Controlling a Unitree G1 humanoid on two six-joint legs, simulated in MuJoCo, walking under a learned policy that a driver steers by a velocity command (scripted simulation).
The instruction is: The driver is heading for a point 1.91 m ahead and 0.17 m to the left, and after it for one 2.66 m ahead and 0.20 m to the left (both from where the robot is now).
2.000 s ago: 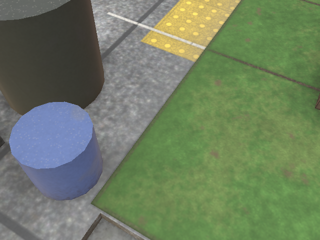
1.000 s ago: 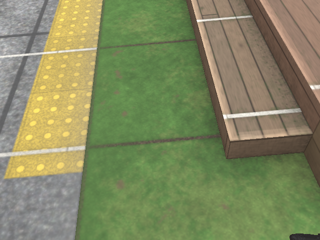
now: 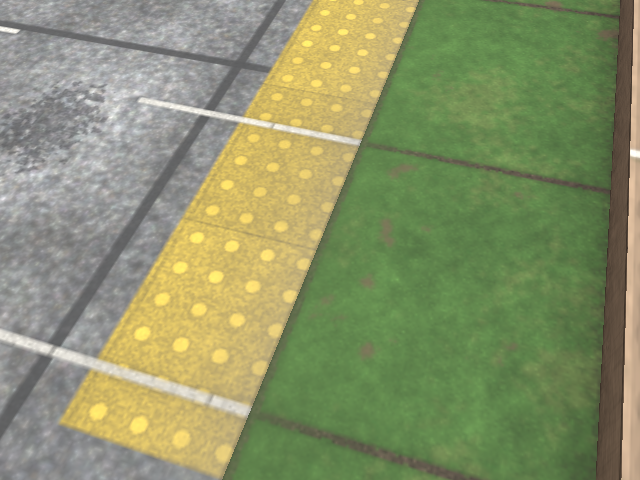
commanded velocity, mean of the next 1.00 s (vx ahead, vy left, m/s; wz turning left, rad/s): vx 0.05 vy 0.00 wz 0.41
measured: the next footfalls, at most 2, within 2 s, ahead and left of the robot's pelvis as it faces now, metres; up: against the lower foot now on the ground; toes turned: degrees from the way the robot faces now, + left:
left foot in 0.24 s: +0.18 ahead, +0.15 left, +0.00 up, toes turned +10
right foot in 0.64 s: +0.21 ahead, -0.09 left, +0.00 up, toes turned +23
